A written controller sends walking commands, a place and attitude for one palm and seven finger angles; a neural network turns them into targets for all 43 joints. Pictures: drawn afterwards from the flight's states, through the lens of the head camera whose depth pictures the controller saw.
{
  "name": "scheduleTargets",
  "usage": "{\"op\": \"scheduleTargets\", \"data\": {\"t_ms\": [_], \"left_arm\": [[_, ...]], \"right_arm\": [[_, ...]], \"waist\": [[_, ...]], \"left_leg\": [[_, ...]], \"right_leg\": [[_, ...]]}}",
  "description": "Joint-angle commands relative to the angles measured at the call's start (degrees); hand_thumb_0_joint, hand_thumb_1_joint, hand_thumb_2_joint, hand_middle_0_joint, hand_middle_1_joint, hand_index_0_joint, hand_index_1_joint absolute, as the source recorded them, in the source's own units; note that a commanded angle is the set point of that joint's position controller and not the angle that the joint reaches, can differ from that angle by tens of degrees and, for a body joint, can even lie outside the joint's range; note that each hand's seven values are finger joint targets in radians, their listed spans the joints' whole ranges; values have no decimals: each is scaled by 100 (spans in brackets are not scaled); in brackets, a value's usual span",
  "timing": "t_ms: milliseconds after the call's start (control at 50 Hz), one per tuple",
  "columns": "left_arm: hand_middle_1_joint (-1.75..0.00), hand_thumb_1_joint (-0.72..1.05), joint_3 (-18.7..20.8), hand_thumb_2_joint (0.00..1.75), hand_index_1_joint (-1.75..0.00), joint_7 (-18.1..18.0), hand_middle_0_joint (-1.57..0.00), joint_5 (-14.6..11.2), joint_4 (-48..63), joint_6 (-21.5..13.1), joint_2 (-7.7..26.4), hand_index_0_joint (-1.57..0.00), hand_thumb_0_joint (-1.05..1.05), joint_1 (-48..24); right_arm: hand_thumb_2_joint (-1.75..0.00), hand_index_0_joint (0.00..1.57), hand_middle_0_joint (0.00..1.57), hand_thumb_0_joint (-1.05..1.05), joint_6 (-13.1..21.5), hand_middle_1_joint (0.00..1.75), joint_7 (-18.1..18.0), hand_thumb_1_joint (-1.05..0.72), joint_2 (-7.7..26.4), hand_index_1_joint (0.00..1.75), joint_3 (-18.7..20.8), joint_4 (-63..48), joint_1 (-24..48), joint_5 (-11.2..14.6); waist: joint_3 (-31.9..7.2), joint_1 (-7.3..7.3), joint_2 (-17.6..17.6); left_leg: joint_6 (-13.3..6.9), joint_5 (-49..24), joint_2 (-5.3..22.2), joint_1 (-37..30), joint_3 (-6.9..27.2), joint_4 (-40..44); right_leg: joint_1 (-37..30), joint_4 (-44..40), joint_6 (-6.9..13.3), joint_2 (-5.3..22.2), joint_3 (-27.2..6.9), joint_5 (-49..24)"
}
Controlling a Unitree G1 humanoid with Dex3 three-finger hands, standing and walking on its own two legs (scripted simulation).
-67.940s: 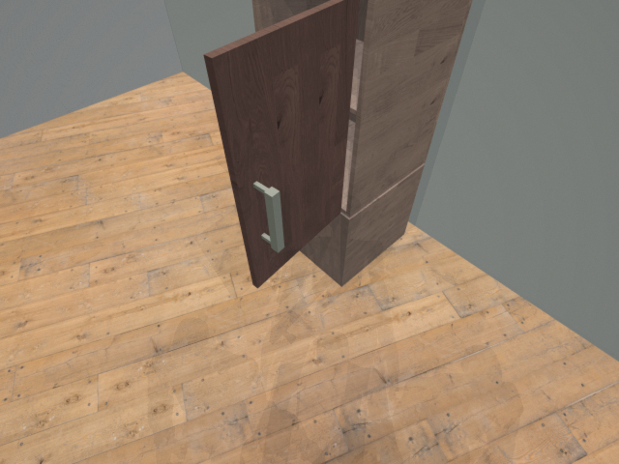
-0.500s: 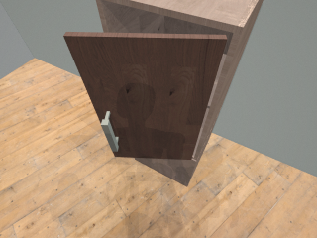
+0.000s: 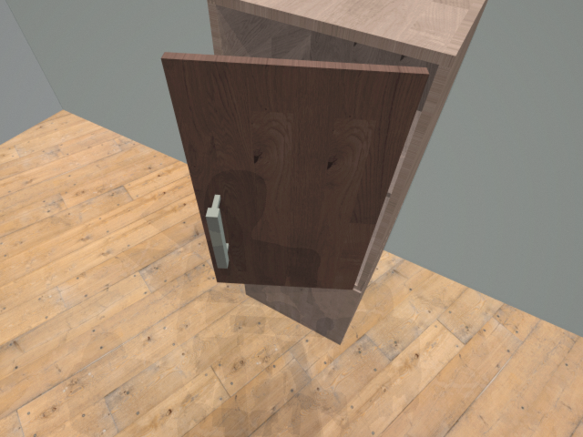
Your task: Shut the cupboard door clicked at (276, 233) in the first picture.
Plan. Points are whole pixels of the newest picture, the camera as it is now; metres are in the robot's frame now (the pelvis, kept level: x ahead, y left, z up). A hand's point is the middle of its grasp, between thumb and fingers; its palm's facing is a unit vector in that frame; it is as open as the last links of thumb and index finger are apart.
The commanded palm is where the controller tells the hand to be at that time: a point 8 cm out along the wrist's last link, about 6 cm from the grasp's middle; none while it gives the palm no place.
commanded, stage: come to a stop and stand still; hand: left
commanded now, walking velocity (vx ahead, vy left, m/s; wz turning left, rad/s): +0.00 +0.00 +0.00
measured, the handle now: (220, 233) +0.49 +0.17 -0.10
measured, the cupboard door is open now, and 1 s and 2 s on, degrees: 26 26 26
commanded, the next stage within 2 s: look again from close up in 0.54 s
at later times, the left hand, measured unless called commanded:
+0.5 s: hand out of the picture -0.04 +0.11 -0.18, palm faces +0.05 -0.99 -0.13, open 7.3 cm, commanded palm none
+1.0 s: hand out of the picture -0.02 +0.18 -0.18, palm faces +0.03 -0.98 -0.19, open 7.4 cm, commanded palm none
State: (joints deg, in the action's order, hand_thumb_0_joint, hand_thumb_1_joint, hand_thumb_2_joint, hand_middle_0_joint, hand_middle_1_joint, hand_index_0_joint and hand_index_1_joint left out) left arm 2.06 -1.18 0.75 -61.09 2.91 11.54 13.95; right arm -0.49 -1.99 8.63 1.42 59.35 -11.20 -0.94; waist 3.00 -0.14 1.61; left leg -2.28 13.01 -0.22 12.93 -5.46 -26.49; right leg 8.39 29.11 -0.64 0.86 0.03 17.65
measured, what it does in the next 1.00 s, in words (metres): stands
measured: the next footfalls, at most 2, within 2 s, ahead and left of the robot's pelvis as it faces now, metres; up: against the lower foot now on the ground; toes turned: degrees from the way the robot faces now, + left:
right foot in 1.92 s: +0.09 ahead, -0.13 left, +0.00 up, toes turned -7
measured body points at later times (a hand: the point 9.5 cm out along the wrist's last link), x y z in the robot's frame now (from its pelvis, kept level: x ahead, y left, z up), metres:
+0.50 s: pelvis -0.01 -0.03 +0.01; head -0.01 -0.03 +0.45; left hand -0.04 +0.16 -0.16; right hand -0.07 -0.24 -0.15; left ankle +0.01 +0.10 -0.74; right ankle -0.05 -0.12 -0.74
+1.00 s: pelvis -0.03 +0.01 +0.00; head -0.04 +0.02 +0.45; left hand -0.02 +0.23 -0.17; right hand +0.01 -0.22 -0.15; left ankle +0.01 +0.10 -0.74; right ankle -0.05 -0.12 -0.74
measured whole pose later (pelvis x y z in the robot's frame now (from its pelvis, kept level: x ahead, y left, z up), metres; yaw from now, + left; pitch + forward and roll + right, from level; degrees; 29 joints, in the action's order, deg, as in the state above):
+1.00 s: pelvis -0.03 +0.01 +0.00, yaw +1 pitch -2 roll -1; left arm -0.6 -2.7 1.1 -60.4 -0.8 9.3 18.5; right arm 0.5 -1.1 9.4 0.4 59.4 -15.7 -1.0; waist -0.5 0.2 0.8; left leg -2.7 12.9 -0.4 15.5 -3.8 -30.3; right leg 8.9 29.1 -0.8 0.7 0.5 18.2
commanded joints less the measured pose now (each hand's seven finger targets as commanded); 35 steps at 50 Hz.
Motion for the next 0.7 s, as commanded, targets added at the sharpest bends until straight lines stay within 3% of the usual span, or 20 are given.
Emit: {"op": "scheduleTargets", "data": {"t_ms": [0,20,40,60,80,180,260,440,600,620,640,660,680], "left_arm": [[-30,90,1,90,-30,-55,-20,20,92,-251,498,-20,0,331],[-30,90,-33,90,-30,-44,-20,1,99,-262,528,-20,0,210],[-30,90,-33,90,-30,-49,-20,13,66,-292,415,-20,0,204],[-30,90,-57,90,-30,-67,-20,-11,-3,-345,343,-20,0,314],[-30,90,-84,90,-30,-82,-20,-27,-43,-367,304,-20,0,353],[-30,90,-120,90,-30,-110,-20,-47,-179,-338,175,-20,0,514],[-30,90,-125,90,-30,-123,-20,-50,-266,-322,100,-20,0,647],[-30,90,-126,90,-30,-143,-20,-53,-344,-354,-46,-20,0,846],[-30,90,-131,90,-30,-154,-20,-52,-384,-365,-152,-20,0,960],[-30,90,-180,90,-30,-328,-20,92,-410,-633,107,-20,0,1282],[-30,90,-105,90,-30,-334,-20,62,-288,-711,389,-20,0,1241],[-30,90,-105,90,-30,-305,-20,34,-173,-696,330,-20,0,1221],[-30,90,-147,90,-30,-292,-20,-19,-185,-695,235,-20,0,1201]], "right_arm": [[-90,20,20,0,42,30,-15,-90,584,30,109,-51,-368,88],[-90,20,20,0,39,30,25,-90,530,30,85,13,-444,72],[-90,20,20,0,32,30,40,-90,477,30,81,87,-523,44],[-90,20,20,0,59,30,21,-90,524,30,64,194,-517,19],[-90,20,20,0,75,30,17,-90,567,30,61,263,-575,27],[-90,20,20,0,64,30,-2,-90,497,30,-6,516,-758,33],[-90,20,20,0,40,30,-24,-90,377,30,-37,628,-937,24],[-90,20,20,0,57,30,-56,-90,275,30,-42,700,-1189,29],[-90,20,20,0,87,30,-83,-90,232,30,-39,696,-1214,29],[-90,20,20,0,251,30,43,-90,364,30,-105,213,-319,64],[-90,20,20,0,215,30,54,-90,183,30,-128,-90,-409,54],[-90,20,20,0,229,30,15,-90,-24,30,-98,4,-910,25],[-90,20,20,0,258,30,-6,-90,88,30,-82,51,-1086,28]], "waist": [[-5,129,398],[58,220,253],[-82,231,301],[-146,168,569],[-134,167,574],[358,108,57],[582,87,-144],[466,63,89],[394,65,-128],[390,-217,-486],[304,103,-343],[-322,193,-212],[-867,196,75]], "left_leg": [[170,-92,475,-138,592,355],[207,-113,373,-469,570,415],[195,-502,399,-592,557,402],[184,-775,477,-651,550,347],[191,-811,534,-684,558,407],[190,-558,572,-503,632,665],[212,-361,545,-363,605,720],[224,-430,586,-387,562,625],[205,-677,625,-394,603,596],[328,-874,549,152,381,-774],[310,-282,372,239,352,-694],[172,-68,279,42,278,-463],[133,-376,351,-115,381,-411]], "right_leg": [[257,-1409,409,859,-880,-707],[681,-1439,472,917,-831,-361],[533,-1332,411,708,-697,-723],[412,-1259,388,635,-669,-1256],[372,-1244,361,637,-585,-1355],[480,-1434,306,509,-569,-561],[513,-1529,323,487,-604,-298],[444,-1551,337,479,-576,-359],[361,-1393,341,467,-546,-785],[486,-1191,99,864,-914,-3653],[152,-842,68,1109,-825,-5706],[-366,-381,133,1045,-689,-6076],[-561,-181,285,893,-555,-5565]]}}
